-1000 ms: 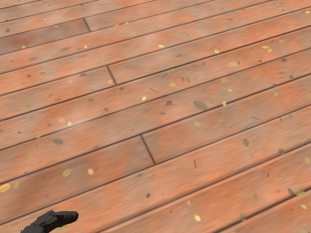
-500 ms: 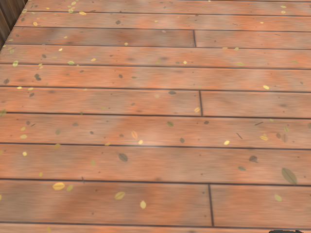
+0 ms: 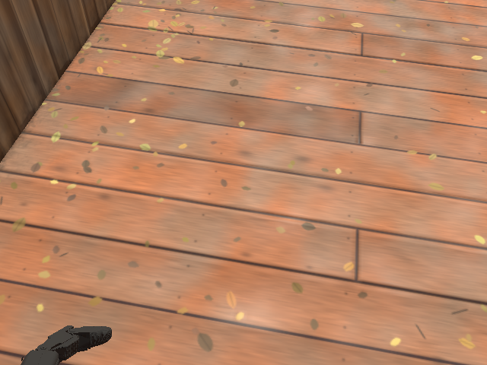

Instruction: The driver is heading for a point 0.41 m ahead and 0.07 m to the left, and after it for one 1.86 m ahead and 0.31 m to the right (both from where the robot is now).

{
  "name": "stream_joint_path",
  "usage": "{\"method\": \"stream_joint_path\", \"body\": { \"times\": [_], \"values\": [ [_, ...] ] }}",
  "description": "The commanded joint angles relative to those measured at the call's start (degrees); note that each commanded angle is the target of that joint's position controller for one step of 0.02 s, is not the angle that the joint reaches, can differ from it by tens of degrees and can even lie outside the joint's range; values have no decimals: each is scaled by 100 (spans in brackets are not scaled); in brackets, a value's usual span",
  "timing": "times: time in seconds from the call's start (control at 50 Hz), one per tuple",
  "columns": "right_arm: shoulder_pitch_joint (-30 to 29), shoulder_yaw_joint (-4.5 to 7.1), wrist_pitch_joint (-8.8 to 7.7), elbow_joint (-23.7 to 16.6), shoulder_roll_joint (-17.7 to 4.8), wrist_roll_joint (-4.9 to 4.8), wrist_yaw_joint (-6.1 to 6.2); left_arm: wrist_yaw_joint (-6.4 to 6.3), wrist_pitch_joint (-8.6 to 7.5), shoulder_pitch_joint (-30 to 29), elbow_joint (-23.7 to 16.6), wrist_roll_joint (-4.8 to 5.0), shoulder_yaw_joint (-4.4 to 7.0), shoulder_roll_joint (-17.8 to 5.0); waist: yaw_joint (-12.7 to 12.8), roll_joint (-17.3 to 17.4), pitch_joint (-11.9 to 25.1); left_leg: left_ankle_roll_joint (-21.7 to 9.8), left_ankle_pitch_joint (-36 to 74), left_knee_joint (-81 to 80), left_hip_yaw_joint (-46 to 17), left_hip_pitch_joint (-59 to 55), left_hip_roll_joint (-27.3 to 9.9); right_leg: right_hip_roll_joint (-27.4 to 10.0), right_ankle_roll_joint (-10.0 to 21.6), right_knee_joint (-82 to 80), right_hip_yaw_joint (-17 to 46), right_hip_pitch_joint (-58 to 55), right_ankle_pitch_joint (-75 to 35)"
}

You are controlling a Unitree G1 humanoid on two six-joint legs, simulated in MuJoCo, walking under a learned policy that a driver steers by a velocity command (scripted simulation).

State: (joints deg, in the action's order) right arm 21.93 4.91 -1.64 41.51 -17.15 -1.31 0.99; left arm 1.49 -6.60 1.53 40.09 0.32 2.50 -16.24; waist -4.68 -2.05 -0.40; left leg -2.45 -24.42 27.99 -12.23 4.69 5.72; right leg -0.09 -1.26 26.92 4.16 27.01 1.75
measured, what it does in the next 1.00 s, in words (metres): walks ahead: right foot, then left foot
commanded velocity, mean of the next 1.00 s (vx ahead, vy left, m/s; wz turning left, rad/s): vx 0.50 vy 0.00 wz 0.10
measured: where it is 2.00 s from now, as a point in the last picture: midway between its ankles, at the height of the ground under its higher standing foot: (230, 193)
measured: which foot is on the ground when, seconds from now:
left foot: down 0.00-0.02, up 0.04-0.52, down 0.54-1.00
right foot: up 0.00-0.00, down 0.02-0.54, up 0.56-1.00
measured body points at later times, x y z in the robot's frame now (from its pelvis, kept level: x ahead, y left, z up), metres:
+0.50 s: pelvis +0.25 +0.02 +0.00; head +0.29 +0.04 +0.45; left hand +0.16 +0.30 -0.13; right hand +0.55 -0.12 -0.06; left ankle +0.37 +0.18 -0.71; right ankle +0.13 -0.13 -0.73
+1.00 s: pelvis +0.52 +0.09 +0.00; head +0.55 +0.08 +0.45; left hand +0.70 +0.33 -0.10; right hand +0.56 -0.20 -0.13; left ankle +0.37 +0.18 -0.73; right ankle +0.69 -0.03 -0.70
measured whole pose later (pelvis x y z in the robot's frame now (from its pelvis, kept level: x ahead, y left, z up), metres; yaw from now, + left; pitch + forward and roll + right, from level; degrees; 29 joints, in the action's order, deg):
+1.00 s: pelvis +0.52 +0.09 +0.00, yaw +1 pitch +1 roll +3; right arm 18.3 4.9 -3.8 47.8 -15.7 -0.5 0.8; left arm 3.3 -1.4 4.7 43.8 1.1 2.5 -14.9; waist -3.7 -2.1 -2.1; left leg 1.2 -20.7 14.0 15.8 -6.3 0.2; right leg -5.0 2.5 37.7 -1.6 35.5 2.6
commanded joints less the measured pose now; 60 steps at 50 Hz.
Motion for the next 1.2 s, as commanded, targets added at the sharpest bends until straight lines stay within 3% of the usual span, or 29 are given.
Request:
{"method": "stream_joint_path", "body": {
  "times": [0.02, 0.04, 0.06, 0.08, 0.1, 0.14, 0.2, 0.34, 0.44, 0.48, 0.52, 0.54, 0.56, 0.58, 0.6, 0.64, 0.68, 0.74, 0.82, 0.96, 1.0, 1.04, 1.06, 1.08, 1.1, 1.12, 1.14, 1.16, 1.2],
  "values": [
    [-190, -24, -62, -469, -185, 110, -4, -90, -141, 1512, -83, -112, 458, -1242, 1025, 196, 1257, -330, 1034, 1969, -428, 1327, -622, -1165, 608, -96, 1012, -3027, 676],
    [602, -111, -122, -672, 74, -85, -9, -59, -61, 1936, 119, -175, 563, -1719, 626, -1827, 1792, 19, -1104, 3799, 262, 3354, 67, -2382, 1566, -805, 3863, -4565, 2156],
    [523, -6, -118, -494, -572, -149, 19, -26, -45, 1784, 44, -37, 455, -1163, 768, -1198, 1385, 105, -831, 4564, 109, 4065, -411, -2405, 1524, -1084, 4276, -4341, 3478],
    [-112, 83, -83, -545, -879, -92, 17, -53, -8, 1538, -21, -15, 353, -800, 921, -664, 718, 127, -283, 4716, 225, 4194, -602, -2141, 1263, -1121, 3267, -3709, 3217],
    [-407, 92, -50, -588, -845, -19, 27, -63, 30, 1262, -46, -71, 296, -684, 837, -291, 389, 153, 133, 4603, 380, 3976, -795, -1885, 1111, -1154, 2458, -3067, 2359],
    [-578, 108, -26, -672, -669, 2, -34, -99, 49, 1041, 36, -120, 222, -488, 642, -414, 44, 160, 578, 4158, 404, 3592, -1084, -1504, 1008, -1369, 1436, -2302, 1254],
    [-640, 54, 53, -754, -373, -37, -82, -117, -16, 1114, 181, -64, 259, -555, 595, -423, -34, 213, 823, 3782, 582, 3562, -1196, -1439, 1117, -1679, 686, -2111, 564],
    [-1503, -52, -7, -986, -176, -6, -242, -166, 63, 1243, 419, -46, 342, -895, 822, -156, -231, 259, 2432, 1879, 951, 3580, -1178, -1359, 1044, -1826, -679, -2415, -558],
    [-2286, -140, -93, -1286, -45, -2, -367, -106, 213, 1874, 810, 138, 350, -1074, 961, -70, -570, -11, 1985, 761, 1276, 3245, -910, -1611, 1109, -1741, -732, -2878, -1051],
    [-2144, -58, -131, -1284, -258, 55, -378, -106, 285, 1838, 900, 215, 372, -1245, 683, -245, -405, -191, 1497, 428, 1471, 2725, -702, -1679, 1064, -1239, -684, -3154, -2519],
    [-725, 187, -144, -848, -709, 93, -313, -133, 327, 1731, 982, 236, 320, -1244, -183, -272, 490, -465, 2035, -74, 1652, 502, -418, -1353, 801, 389, -939, -2692, -3632],
    [276, 326, -104, -615, -1112, 152, -207, -134, 283, 1717, 872, 102, 187, -942, -587, 65, 1282, -740, 2364, 288, 736, -1445, -1274, -1074, 568, 1980, -955, -1329, -1960],
    [329, 356, -105, -612, -1621, 218, -143, -69, 186, 2385, 705, -4, -57, -147, -31, 1565, 2141, -1608, 1798, -139, -2043, -3063, -2977, -25, 188, 4066, -703, 752, 2900],
    [389, 244, -134, -669, -1111, 219, -149, -56, 93, 2006, 822, 179, 102, -787, -394, 1062, 2438, -1639, 1378, -687, -2610, -2760, -3044, -61, 194, 4768, 259, 1114, 3257],
    [72, 149, -170, -573, -869, 194, -157, -47, 77, 1525, 602, 319, 191, -987, -299, 1007, 1402, -1364, 1591, -812, -1559, -2077, -2804, -323, 219, 4851, 166, 1579, 2851],
    [-571, 44, -244, -478, -474, 152, -191, -94, 124, 1275, 596, 167, 199, -826, 105, 771, 534, -1047, 2019, -1183, -355, -701, -2298, -719, 182, 4281, 27, 1329, 1985],
    [-901, 17, -367, -424, -275, 198, -205, -111, 309, 1640, 736, 174, 203, -614, 444, 837, 340, -967, 2165, -1665, 252, 64, -2125, -859, 121, 4101, 90, 698, 1490],
    [-1023, 67, -499, -226, -344, 224, -163, -140, 479, 1508, 670, 156, 181, -371, 591, 612, -27, -968, 2540, -2052, 899, 439, -2127, -882, 10, 3752, 161, 879, 1067],
    [-915, 114, -493, -18, -490, 243, -66, -52, 456, 952, 478, 107, 149, -278, 467, 525, -269, -792, 2707, -2157, 1718, 263, -1936, -794, 7, 2441, 85, 1104, -161],
    [-421, 242, -279, 338, -832, 53, 2, 193, 439, -155, -69, 80, 78, -264, 113, 408, -589, -604, 3317, -1788, 2293, -848, -2268, -593, 382, 1066, -536, 1300, -1],
    [-498, 280, -188, 347, -986, 10, 26, 230, 459, -21, -155, 85, 151, -402, 298, 566, -349, -477, 4990, -1167, 2440, -1100, -2288, -289, 590, 1007, -853, 842, 559],
    [-658, 296, -82, 308, -1108, -42, 51, 204, 497, 974, 13, 123, 359, -742, 915, 669, 283, -277, 6476, 381, 2612, -971, -2124, 216, 887, 891, -1169, -538, 916],
    [-660, 244, -82, 280, -1022, -40, 67, 117, 526, 1914, 255, 131, 566, -1110, 1384, 483, 779, -39, 5858, 1764, 2704, -205, -1872, 385, 1114, 553, -977, -2066, 612],
    [-266, 56, -168, 43, -399, 199, 47, -7, 571, 2323, 340, 149, 751, -1818, 1115, -905, 1236, 372, 1975, 3930, 2643, 2087, -1190, -975, 1878, 391, 1450, -4031, 746],
    [-290, -93, -394, -106, -163, 162, -14, 39, 466, 2158, 106, 117, 679, -1843, 913, -1033, 2128, 486, -1076, 5187, 1227, 3468, -218, -1886, 2723, -751, 4394, -4984, 1844],
    [-1025, 17, -563, -239, -646, -81, -91, 83, 379, 2107, 92, 77, 533, -1352, 1222, -364, 1710, 325, -722, 5321, 649, 4111, -557, -1841, 2362, -1140, 3972, -4793, 1888],
    [-1268, -2, -653, -325, -628, -146, -103, 78, 313, 1889, 104, 80, 480, -1147, 1087, -211, 1037, 184, -227, 4950, 703, 4232, -802, -1640, 2148, -1118, 3185, -4080, 1584],
    [-1255, 6, -680, -246, -607, -11, -55, 67, 289, 1490, 49, 103, 417, -934, 801, 164, 586, 172, 164, 4415, 719, 3941, -1051, -1376, 1940, -1094, 2514, -3216, 995],
    [-1084, 82, -569, -161, -696, 149, -33, 5, 280, 1055, -137, 5, 320, -666, 450, -24, 353, 256, 599, 3799, 691, 3157, -1263, -1047, 1814, -1282, 1847, -2163, 113]
  ]
}}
